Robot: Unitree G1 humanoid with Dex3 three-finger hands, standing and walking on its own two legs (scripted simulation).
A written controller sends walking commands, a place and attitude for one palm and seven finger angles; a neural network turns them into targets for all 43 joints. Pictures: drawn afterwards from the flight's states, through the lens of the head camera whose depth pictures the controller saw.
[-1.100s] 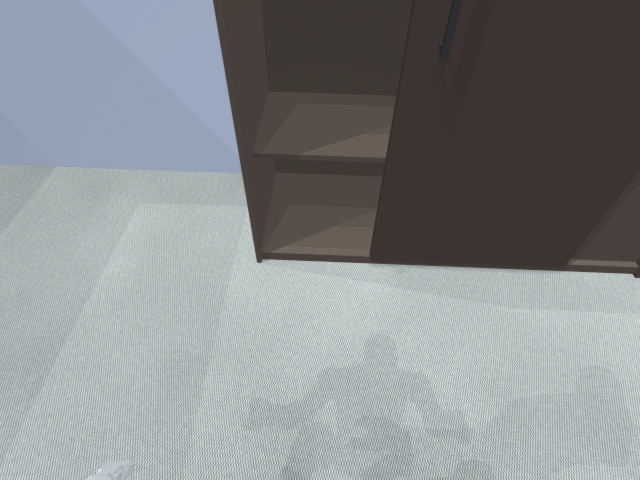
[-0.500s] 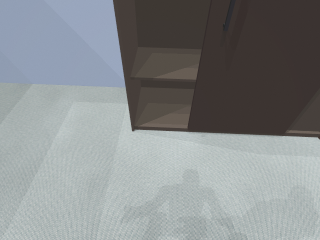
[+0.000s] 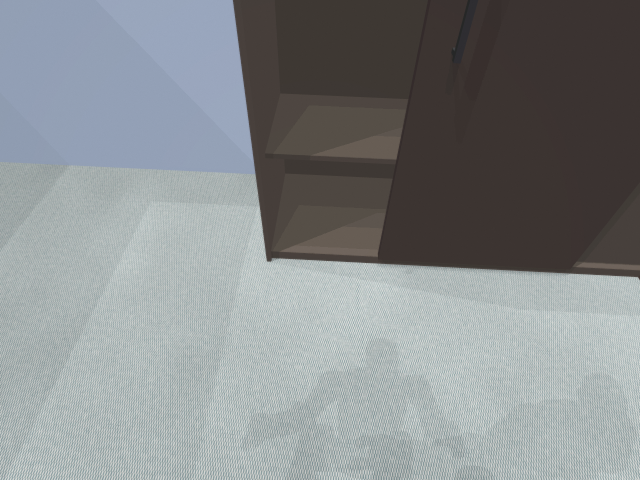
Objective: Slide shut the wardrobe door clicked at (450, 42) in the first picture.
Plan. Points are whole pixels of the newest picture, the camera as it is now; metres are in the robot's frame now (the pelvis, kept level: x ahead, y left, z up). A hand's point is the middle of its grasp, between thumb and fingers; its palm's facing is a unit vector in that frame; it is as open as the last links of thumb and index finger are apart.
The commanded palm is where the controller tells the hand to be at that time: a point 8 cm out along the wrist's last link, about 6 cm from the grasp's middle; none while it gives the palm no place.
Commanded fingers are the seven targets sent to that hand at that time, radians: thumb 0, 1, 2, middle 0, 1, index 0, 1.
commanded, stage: look at it before walking up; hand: right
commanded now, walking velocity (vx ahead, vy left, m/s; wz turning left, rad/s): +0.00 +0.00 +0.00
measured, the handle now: out of the picture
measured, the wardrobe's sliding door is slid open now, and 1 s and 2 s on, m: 0.44 0.44 0.44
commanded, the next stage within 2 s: walk to a spot facing it in 0.34 s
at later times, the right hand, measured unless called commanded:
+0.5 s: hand out of the picture +0.08 -0.24 -0.15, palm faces -0.02 +0.94 -0.34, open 7.4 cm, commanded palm none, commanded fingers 0.00 -0.90 -0.90 0.20 0.30 0.20 0.30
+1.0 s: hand out of the picture +0.10 -0.26 -0.18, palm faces +0.24 +0.96 -0.17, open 7.4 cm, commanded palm none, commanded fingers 0.00 -0.90 -0.90 0.20 0.30 0.20 0.30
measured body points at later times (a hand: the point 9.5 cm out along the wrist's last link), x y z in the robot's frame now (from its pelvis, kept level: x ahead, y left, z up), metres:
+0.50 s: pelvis +0.01 +0.00 +0.00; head +0.01 +0.00 +0.45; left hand +0.09 +0.30 -0.13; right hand +0.08 -0.29 -0.13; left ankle +0.01 +0.13 -0.74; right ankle +0.00 -0.12 -0.74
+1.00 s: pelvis +0.10 -0.06 +0.00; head +0.12 -0.08 +0.45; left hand +0.10 +0.17 -0.15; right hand +0.09 -0.31 -0.16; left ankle +0.17 +0.09 -0.67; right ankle +0.04 -0.12 -0.74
